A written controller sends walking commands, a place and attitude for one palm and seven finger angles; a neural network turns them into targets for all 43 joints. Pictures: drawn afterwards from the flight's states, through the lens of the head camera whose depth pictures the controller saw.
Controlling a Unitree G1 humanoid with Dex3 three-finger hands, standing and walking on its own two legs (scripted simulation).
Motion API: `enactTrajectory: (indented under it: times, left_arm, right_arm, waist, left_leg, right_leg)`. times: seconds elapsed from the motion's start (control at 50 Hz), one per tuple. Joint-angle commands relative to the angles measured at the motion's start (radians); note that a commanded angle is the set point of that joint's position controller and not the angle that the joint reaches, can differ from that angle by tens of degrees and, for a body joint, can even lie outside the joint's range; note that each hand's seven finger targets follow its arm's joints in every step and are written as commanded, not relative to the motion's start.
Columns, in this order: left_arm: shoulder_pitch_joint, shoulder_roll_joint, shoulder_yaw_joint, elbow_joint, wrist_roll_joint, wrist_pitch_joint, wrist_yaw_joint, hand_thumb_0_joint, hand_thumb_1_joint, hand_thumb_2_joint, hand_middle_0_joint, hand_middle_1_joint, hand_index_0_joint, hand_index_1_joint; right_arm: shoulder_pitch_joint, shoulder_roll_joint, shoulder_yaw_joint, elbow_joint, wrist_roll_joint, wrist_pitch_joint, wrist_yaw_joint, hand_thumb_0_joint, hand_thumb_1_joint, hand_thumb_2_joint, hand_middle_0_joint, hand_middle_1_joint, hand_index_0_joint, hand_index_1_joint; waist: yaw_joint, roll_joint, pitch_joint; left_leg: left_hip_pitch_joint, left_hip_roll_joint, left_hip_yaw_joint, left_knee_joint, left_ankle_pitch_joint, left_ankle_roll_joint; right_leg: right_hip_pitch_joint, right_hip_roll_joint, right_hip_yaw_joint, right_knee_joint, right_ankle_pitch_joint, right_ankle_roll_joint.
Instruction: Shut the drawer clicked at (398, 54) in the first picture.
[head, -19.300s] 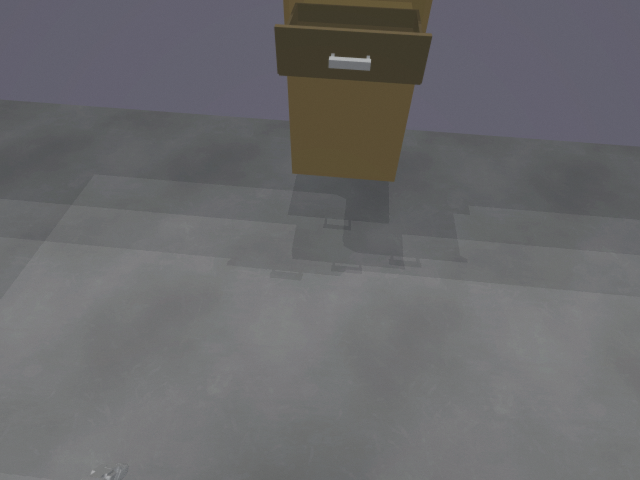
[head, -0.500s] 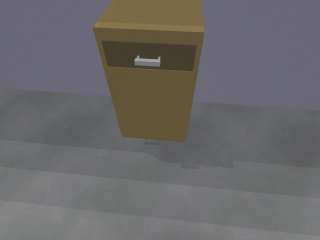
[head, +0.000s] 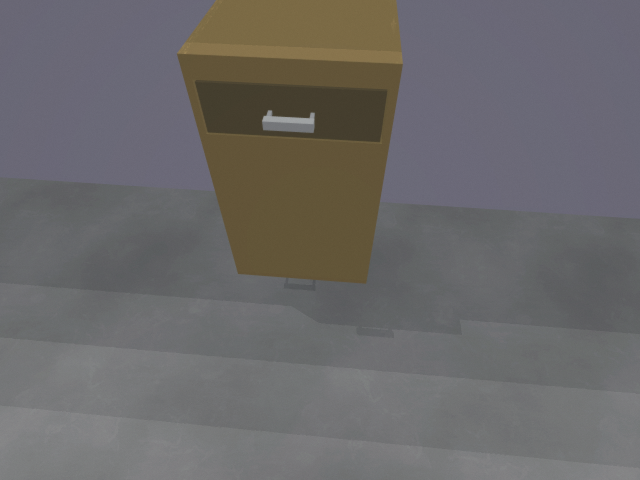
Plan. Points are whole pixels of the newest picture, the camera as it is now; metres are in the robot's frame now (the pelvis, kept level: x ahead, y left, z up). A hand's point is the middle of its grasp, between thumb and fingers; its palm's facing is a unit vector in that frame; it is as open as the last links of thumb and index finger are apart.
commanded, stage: look to check the result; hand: left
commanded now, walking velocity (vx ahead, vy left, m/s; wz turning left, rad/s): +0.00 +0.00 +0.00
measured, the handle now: (289, 119) +0.89 +0.12 -0.05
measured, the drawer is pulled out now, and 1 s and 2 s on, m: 0.00 0.00 0.00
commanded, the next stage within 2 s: stand and wait in 0.42 s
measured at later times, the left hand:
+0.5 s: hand out of the picture +0.02 +0.19 -0.17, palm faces +0.02 -0.97 -0.23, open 7.4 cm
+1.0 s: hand out of the picture +0.06 +0.22 -0.16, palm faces +0.00 -0.95 -0.30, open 7.4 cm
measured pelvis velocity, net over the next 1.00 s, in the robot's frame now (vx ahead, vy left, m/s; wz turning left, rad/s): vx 0.01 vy -0.01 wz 0.00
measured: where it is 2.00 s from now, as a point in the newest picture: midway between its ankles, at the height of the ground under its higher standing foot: outside the picture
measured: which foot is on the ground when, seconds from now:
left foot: down 0.00-1.00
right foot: down 0.00-1.00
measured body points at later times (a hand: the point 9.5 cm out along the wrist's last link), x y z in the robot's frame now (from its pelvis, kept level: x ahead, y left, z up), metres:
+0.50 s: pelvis +0.00 +0.00 +0.00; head +0.02 -0.01 +0.45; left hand +0.02 +0.24 -0.15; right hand +0.02 -0.24 -0.16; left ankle +0.03 +0.12 -0.74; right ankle -0.02 -0.12 -0.74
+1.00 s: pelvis +0.01 -0.01 +0.01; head +0.02 -0.02 +0.45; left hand +0.06 +0.27 -0.14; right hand +0.05 -0.28 -0.15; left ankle +0.03 +0.12 -0.74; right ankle -0.02 -0.12 -0.74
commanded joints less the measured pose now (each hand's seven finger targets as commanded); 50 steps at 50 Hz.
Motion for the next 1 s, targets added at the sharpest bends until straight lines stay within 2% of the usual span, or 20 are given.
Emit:
enactTrajectory:
  times: [0.0, 0.24, 0.26, 0.38, 0.52, 0.62, 0.68, 0.8, 0.98]
  left_arm:
    - [0.064, 0.114, 0.024, -0.023, -0.003, -0.015, 0.008, 0.000, 0.900, 0.900, -0.200, -0.300, -0.200, -0.300]
    - [0.039, 0.146, 0.029, -0.025, -0.003, -0.022, 0.004, 0.000, 0.900, 0.900, -0.200, -0.300, -0.200, -0.300]
    - [0.033, 0.149, 0.029, -0.024, -0.003, -0.021, 0.004, 0.000, 0.900, 0.900, -0.200, -0.300, -0.200, -0.300]
    - [0.012, 0.179, 0.032, -0.032, -0.001, -0.024, 0.001, 0.000, 0.900, 0.900, -0.200, -0.300, -0.200, -0.300]
    - [-0.028, 0.212, 0.036, -0.040, -0.002, -0.028, -0.003, 0.000, 0.900, 0.900, -0.200, -0.300, -0.200, -0.300]
    - [-0.056, 0.239, 0.038, -0.046, -0.003, -0.028, -0.005, 0.000, 0.900, 0.900, -0.200, -0.300, -0.200, -0.300]
    - [-0.068, 0.257, 0.039, -0.053, -0.001, -0.030, -0.006, 0.000, 0.900, 0.900, -0.200, -0.300, -0.200, -0.300]
    - [-0.096, 0.284, 0.041, -0.056, -0.002, -0.033, -0.008, 0.000, 0.900, 0.900, -0.200, -0.300, -0.200, -0.300]
    - [-0.124, 0.317, 0.040, -0.058, -0.002, -0.035, -0.010, 0.000, 0.900, 0.900, -0.200, -0.300, -0.200, -0.300]
  right_arm:
    - [0.070, -0.101, -0.013, -0.024, 0.002, -0.011, -0.008, 0.000, -0.900, -0.900, 0.200, 0.300, 0.200, 0.300]
    - [0.029, -0.146, -0.016, -0.030, 0.002, -0.017, -0.009, 0.000, -0.900, -0.900, 0.200, 0.300, 0.200, 0.300]
    - [0.020, -0.147, -0.016, -0.030, 0.002, -0.017, -0.008, 0.000, -0.900, -0.900, 0.200, 0.300, 0.200, 0.300]
    - [-0.005, -0.180, -0.019, -0.042, 0.003, -0.017, -0.006, 0.000, -0.900, -0.900, 0.200, 0.300, 0.200, 0.300]
    - [-0.037, -0.212, -0.020, -0.046, 0.001, -0.021, -0.004, 0.000, -0.900, -0.900, 0.200, 0.300, 0.200, 0.300]
    - [-0.060, -0.234, -0.020, -0.050, 0.001, -0.020, -0.001, 0.000, -0.900, -0.900, 0.200, 0.300, 0.200, 0.300]
    - [-0.070, -0.256, -0.022, -0.055, 0.003, -0.021, 0.000, 0.000, -0.900, -0.900, 0.200, 0.300, 0.200, 0.300]
    - [-0.102, -0.283, -0.022, -0.056, 0.002, -0.024, 0.002, 0.000, -0.900, -0.900, 0.200, 0.300, 0.200, 0.300]
    - [-0.133, -0.322, -0.022, -0.064, 0.004, -0.025, 0.003, 0.000, -0.900, -0.900, 0.200, 0.300, 0.200, 0.300]
  waist:
    - [-0.003, -0.014, 0.012]
    - [-0.003, 0.003, -0.011]
    - [-0.001, 0.011, 0.005]
    - [0.000, -0.013, -0.004]
    - [0.001, 0.003, -0.030]
    - [0.002, -0.009, -0.017]
    - [0.002, -0.019, -0.036]
    - [0.002, 0.002, -0.055]
    - [0.003, -0.019, -0.070]
  left_leg:
    - [0.018, 0.075, -0.062, -0.070, 0.106, 0.025]
    - [0.042, 0.081, -0.067, -0.070, 0.150, 0.025]
    - [0.036, 0.080, -0.069, -0.077, 0.141, 0.025]
    - [0.046, 0.082, -0.073, -0.082, 0.140, 0.024]
    - [0.060, 0.088, -0.076, -0.091, 0.158, 0.023]
    - [0.054, 0.089, -0.080, -0.101, 0.148, 0.021]
    - [0.067, 0.092, -0.083, -0.101, 0.164, 0.021]
    - [0.084, 0.096, -0.084, -0.107, 0.194, 0.020]
    - [0.110, 0.103, -0.087, -0.119, 0.214, 0.019]
  right_leg:
    - [-0.060, -0.079, 0.076, -0.108, 0.044, -0.041]
    - [-0.036, -0.082, 0.078, -0.113, 0.096, -0.041]
    - [-0.042, -0.083, 0.078, -0.116, 0.087, -0.041]
    - [-0.037, -0.085, 0.080, -0.127, 0.087, -0.043]
    - [-0.016, -0.089, 0.086, -0.132, 0.116, -0.044]
    - [-0.014, -0.093, 0.087, -0.146, 0.110, -0.046]
    - [-0.004, -0.092, 0.088, -0.146, 0.125, -0.046]
    - [0.013, -0.099, 0.094, -0.149, 0.170, -0.046]
    - [0.022, -0.099, 0.099, -0.161, 0.198, -0.043]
